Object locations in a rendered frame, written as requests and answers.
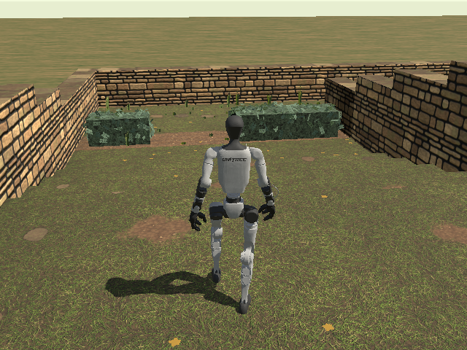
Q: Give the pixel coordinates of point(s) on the robot left shin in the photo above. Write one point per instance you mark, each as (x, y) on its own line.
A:
(216, 250)

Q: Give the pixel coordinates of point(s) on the robot left upper arm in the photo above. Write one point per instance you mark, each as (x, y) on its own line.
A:
(207, 167)

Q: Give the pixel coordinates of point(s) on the robot right forearm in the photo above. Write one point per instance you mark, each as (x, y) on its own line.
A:
(268, 194)

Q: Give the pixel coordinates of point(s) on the robot right upper arm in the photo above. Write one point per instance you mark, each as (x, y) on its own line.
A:
(260, 166)

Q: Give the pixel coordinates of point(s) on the left robot hand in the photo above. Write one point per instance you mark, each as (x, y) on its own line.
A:
(193, 220)

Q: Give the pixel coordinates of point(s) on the robot left forearm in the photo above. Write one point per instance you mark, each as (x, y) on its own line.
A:
(199, 198)

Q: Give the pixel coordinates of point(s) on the right robot hand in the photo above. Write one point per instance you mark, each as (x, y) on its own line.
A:
(267, 208)

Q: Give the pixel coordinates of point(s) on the robot left foot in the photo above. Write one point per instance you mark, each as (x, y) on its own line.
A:
(216, 276)

